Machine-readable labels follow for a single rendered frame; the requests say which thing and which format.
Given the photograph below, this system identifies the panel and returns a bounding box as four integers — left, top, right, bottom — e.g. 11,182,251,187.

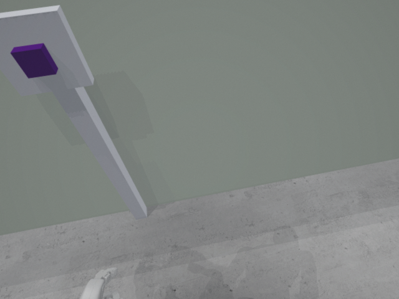
0,5,147,220

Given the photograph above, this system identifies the robot left hand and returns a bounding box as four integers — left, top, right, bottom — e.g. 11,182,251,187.
80,267,123,299

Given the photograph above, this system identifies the button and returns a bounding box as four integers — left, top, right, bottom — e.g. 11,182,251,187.
11,43,58,78

